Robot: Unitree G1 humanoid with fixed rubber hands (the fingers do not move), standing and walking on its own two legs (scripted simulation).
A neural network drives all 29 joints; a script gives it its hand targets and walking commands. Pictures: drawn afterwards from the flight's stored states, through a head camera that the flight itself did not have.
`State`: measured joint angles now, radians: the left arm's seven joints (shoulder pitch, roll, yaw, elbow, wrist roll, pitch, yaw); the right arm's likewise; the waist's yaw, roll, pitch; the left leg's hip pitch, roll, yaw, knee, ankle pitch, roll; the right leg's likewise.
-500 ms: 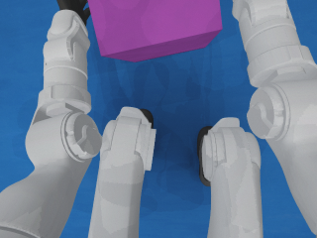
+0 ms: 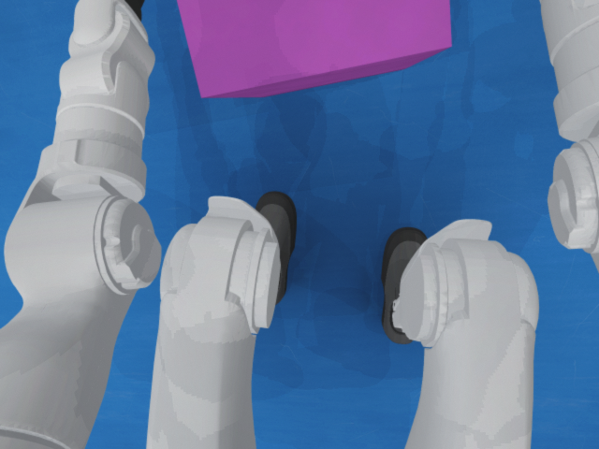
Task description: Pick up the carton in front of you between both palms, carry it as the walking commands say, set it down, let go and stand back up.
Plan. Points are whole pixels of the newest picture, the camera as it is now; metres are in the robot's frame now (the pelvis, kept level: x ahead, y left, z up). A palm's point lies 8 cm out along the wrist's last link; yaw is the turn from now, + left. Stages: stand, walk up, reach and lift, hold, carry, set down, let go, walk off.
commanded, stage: set down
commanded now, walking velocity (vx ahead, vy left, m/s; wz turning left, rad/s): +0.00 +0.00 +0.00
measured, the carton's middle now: out of the picture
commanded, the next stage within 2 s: let go in 0.98 s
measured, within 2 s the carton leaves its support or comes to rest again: neither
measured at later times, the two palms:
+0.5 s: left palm out of the picture +0.51 +0.24 +0.00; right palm out of the picture +0.61 -0.13 +0.00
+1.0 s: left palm out of the picture +0.51 +0.25 +0.15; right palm out of the picture +0.61 -0.14 +0.15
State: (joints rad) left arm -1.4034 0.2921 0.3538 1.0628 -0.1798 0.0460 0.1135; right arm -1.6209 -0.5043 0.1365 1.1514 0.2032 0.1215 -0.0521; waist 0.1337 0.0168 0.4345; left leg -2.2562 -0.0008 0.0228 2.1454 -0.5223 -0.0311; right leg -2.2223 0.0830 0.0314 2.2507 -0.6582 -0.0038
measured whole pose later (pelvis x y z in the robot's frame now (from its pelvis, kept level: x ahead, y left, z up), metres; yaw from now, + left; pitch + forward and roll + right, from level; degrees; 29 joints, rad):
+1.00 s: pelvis +0.03 +0.00 +0.24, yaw -1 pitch +47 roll +1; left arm -1.06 0.14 0.41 0.71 -0.03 0.21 0.09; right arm -1.34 -0.41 -0.18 1.04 -0.05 0.23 0.05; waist 0.15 -0.04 -0.05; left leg -1.73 -0.02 -0.02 1.23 -0.32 -0.02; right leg -1.70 0.07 0.05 1.30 -0.42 0.00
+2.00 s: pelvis +0.13 +0.00 +0.40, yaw +0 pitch +3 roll +1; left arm 0.23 0.22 0.03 0.43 -0.02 0.05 -0.08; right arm 0.18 -0.20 -0.06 0.48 -0.02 0.04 0.03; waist 0.02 0.00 0.04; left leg -0.25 -0.03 -0.05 0.43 -0.23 -0.01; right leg -0.19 0.03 0.05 0.46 -0.31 -0.02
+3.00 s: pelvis +0.14 +0.03 +0.40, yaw -1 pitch +0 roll +0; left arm 0.18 0.35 0.02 0.77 0.03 0.01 0.03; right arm 0.16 -0.33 -0.03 0.81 -0.03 0.00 -0.02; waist -0.01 -0.04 0.01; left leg -0.19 -0.04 -0.01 0.49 -0.28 0.03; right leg -0.12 0.01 0.07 0.45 -0.32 0.02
